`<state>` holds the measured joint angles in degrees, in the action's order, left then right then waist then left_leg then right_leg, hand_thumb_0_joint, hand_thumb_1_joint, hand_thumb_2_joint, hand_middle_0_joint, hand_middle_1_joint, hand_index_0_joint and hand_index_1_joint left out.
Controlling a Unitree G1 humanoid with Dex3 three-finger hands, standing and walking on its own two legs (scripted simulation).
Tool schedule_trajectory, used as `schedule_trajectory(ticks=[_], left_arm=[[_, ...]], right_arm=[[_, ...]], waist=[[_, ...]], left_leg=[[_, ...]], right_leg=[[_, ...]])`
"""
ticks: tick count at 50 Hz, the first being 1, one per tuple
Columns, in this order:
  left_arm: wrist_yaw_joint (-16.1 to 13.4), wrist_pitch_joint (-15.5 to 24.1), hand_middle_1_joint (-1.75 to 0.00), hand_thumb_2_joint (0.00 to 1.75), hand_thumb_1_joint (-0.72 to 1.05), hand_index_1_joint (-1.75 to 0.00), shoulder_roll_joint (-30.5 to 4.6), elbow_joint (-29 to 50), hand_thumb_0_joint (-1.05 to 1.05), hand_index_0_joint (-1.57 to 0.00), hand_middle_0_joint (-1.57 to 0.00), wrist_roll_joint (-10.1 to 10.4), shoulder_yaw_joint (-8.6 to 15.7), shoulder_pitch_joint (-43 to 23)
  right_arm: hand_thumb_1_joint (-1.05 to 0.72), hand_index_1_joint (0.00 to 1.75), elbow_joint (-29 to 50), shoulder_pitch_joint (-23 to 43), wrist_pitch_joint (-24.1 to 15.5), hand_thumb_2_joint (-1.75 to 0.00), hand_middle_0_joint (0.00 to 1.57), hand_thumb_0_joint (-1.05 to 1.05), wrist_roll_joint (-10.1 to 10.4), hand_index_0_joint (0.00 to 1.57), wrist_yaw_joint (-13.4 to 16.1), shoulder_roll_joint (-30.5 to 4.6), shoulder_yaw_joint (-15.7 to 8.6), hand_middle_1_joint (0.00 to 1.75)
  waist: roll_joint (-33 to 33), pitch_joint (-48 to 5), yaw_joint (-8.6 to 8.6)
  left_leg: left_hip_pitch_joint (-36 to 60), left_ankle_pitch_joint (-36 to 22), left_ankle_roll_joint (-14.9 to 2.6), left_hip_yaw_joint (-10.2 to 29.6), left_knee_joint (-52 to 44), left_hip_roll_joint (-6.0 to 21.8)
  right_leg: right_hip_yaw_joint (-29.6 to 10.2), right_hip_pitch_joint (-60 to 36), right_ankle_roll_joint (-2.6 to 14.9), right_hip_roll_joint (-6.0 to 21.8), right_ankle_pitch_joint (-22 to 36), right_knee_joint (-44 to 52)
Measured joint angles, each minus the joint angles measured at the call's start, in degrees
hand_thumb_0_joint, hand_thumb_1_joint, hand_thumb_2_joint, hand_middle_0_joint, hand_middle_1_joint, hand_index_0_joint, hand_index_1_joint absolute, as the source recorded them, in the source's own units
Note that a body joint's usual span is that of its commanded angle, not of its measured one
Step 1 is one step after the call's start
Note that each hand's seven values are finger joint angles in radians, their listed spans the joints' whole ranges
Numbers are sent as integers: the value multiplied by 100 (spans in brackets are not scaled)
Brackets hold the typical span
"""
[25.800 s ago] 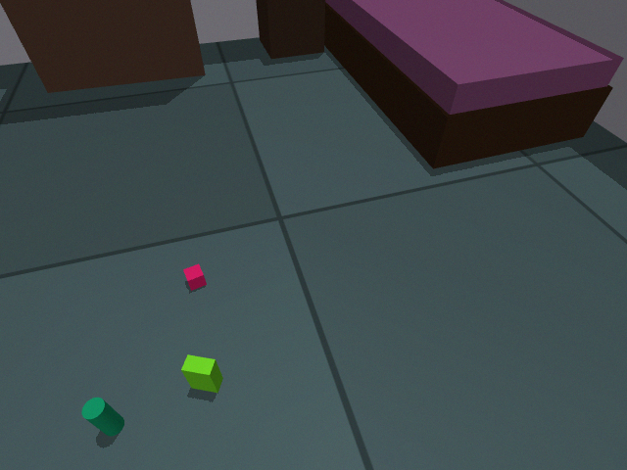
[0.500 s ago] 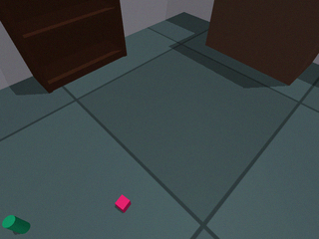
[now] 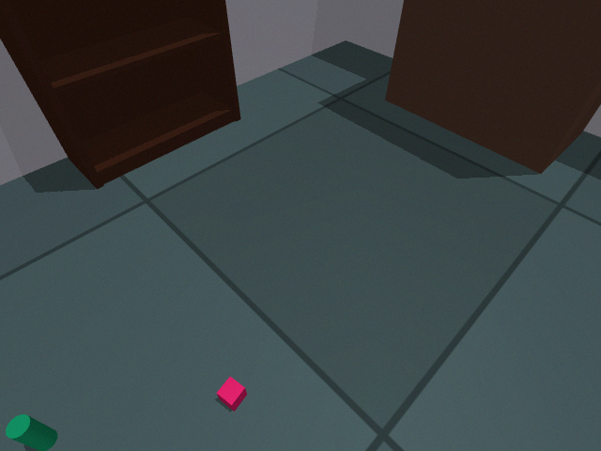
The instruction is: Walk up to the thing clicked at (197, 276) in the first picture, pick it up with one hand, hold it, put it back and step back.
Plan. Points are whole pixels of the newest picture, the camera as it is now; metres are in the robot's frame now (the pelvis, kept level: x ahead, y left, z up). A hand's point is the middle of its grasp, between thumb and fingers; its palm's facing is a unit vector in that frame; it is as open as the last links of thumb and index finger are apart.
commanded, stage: walk up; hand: left
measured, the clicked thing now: (232, 393) +0.45 +0.23 -0.75
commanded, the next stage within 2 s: stand in 0.42 s
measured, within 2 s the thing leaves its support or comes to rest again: neither
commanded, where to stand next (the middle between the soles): +0.06 +0.01 m, yaw -2 degrees
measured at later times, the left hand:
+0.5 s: hand out of the picture +0.10 +0.26 -0.15, palm faces +0.00 -0.93 -0.37, open 7.4 cm
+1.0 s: hand out of the picture +0.10 +0.24 -0.15, palm faces -0.02 -0.94 -0.35, open 7.4 cm
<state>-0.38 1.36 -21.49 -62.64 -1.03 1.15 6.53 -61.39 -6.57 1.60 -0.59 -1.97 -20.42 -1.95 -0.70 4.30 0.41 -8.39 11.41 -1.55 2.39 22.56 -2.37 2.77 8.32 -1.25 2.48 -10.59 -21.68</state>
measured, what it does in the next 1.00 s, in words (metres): stands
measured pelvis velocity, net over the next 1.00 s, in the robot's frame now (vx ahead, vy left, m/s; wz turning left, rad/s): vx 0.02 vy -0.01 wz -0.01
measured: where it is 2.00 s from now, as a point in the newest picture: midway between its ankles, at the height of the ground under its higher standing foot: outside the picture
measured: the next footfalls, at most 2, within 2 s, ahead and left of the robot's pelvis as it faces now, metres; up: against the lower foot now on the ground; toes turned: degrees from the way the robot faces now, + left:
left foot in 1.76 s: -0.04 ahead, +0.14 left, +0.00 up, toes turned -2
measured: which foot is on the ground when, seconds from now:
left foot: down 0.00-1.00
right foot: down 0.00-1.00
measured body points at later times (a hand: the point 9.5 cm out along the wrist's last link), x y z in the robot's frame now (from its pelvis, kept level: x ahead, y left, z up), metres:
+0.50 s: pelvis +0.01 +0.00 +0.00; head +0.02 -0.01 +0.45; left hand +0.10 +0.31 -0.12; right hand +0.10 -0.30 -0.13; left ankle +0.01 +0.10 -0.74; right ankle +0.01 -0.13 -0.74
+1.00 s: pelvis +0.02 -0.01 +0.00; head +0.02 -0.02 +0.45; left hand +0.10 +0.29 -0.13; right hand +0.09 -0.32 -0.13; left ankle +0.01 +0.10 -0.74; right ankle +0.01 -0.13 -0.74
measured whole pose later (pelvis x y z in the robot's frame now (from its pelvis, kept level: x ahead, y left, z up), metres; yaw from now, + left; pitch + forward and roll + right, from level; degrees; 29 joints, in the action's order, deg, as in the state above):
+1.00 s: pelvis +0.02 -0.01 +0.00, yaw +0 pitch -3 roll +0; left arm 0.1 0.8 -19.8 -65.2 -0.5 0.2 6.1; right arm -64.7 -6.2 -0.6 -0.1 -0.1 -20.3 0.3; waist -0.5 2.8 -0.3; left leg -4.6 10.5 -0.2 2.6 17.7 -1.0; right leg 3.0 4.8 -0.3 1.1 -9.7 -17.0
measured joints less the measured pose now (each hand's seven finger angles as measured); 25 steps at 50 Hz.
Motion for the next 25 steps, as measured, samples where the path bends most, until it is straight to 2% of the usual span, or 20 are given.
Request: schedule_trajectory(ticks=[21,25], left_arm=[[-17,-8,-30,90,91,-30,42,45,0,-21,-20,10,-7,-146],[14,-54,-30,90,91,-30,41,-59,0,-20,-20,46,-42,-132]], right_arm=[[-91,30,50,91,-15,-89,20,1,27,21,38,-39,-5,30],[-91,30,-62,81,-109,-89,20,1,19,21,84,11,97,30]], waist=[[-16,6,-28],[31,-96,-27]], left_leg=[[-12,59,10,59,47,-11],[99,-5,29,52,-145,-1]], right_leg=[[58,-3,11,12,-90,-61],[49,-87,10,3,-46,84]])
